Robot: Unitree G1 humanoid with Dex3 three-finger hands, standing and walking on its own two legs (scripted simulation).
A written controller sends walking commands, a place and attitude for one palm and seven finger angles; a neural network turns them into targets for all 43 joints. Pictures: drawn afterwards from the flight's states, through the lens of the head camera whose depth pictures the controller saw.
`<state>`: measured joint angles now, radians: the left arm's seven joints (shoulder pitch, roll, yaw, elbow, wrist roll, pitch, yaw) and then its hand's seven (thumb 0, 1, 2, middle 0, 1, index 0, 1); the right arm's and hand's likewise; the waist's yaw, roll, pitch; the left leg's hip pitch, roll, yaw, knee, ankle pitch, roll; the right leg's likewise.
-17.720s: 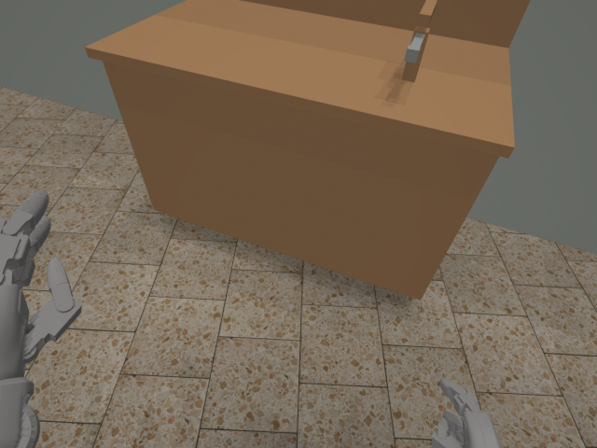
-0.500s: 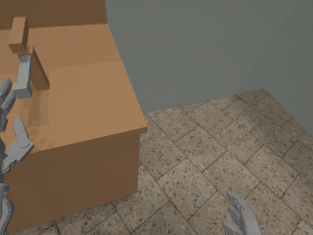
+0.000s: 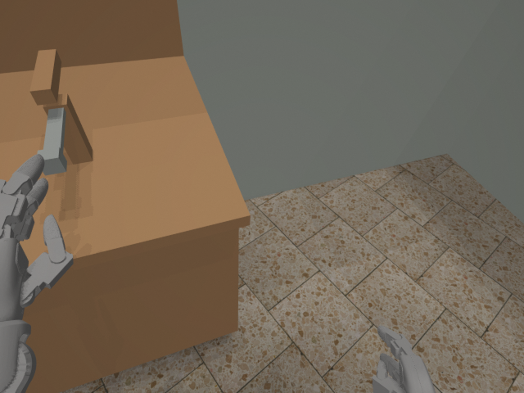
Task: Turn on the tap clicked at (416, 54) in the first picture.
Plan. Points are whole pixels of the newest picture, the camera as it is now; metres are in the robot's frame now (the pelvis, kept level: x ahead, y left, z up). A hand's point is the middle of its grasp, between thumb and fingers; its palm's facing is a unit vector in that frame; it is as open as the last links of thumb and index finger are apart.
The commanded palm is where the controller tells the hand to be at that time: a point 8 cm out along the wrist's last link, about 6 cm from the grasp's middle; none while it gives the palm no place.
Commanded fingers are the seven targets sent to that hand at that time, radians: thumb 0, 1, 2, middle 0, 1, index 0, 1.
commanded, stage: look again from close up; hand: left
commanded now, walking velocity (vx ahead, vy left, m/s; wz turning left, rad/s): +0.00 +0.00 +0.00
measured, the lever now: (52, 161) +0.37 +0.35 +0.15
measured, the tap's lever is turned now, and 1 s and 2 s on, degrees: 0 0 0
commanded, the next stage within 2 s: come to a stop and stand still in 0.26 s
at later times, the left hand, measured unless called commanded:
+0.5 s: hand (77, 264) +0.21 +0.24 +0.15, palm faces +0.40 -0.85 -0.35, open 7.5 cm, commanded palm +0.16 +0.27 +0.17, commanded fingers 0.00 0.90 0.90 -0.20 -0.30 -0.20 -0.30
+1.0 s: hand (84, 264) +0.23 +0.24 +0.13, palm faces +0.27 -0.87 -0.42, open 7.4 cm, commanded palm +0.17 +0.28 +0.17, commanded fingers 0.00 0.90 0.90 -0.20 -0.30 -0.20 -0.30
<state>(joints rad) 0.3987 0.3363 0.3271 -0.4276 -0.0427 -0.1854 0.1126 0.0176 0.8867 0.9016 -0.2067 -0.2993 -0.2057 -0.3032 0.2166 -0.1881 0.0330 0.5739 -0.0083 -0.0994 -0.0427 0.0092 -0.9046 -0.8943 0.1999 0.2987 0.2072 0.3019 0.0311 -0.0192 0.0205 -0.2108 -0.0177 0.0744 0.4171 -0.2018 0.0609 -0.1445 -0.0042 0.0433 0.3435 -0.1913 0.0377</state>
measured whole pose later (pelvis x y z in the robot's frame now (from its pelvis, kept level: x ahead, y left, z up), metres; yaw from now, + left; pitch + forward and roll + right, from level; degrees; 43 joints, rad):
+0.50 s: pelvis +0.00 -0.01 +0.00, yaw +1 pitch +0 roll -1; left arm 0.43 0.34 0.33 -0.40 -0.04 -0.18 0.11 0.02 0.89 0.90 -0.21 -0.30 -0.21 -0.30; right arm 0.22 -0.21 0.01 0.57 0.00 -0.08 -0.05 0.01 -0.91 -0.89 0.20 0.30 0.21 0.30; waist 0.02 0.00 0.01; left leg -0.21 0.00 0.05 0.39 -0.18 0.04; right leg -0.13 0.01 0.02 0.29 -0.17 0.02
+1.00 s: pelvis +0.00 +0.00 +0.00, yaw -1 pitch +1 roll -1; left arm 0.46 0.39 0.34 -0.42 -0.04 -0.21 0.06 0.02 0.88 0.90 -0.22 -0.30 -0.21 -0.30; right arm 0.22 -0.18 0.02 0.56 0.00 -0.13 -0.03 0.01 -0.91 -0.89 0.20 0.30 0.21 0.30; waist 0.01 -0.03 0.05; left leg -0.25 -0.02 0.10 0.46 -0.23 0.07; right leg -0.20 0.00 0.07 0.42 -0.23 0.04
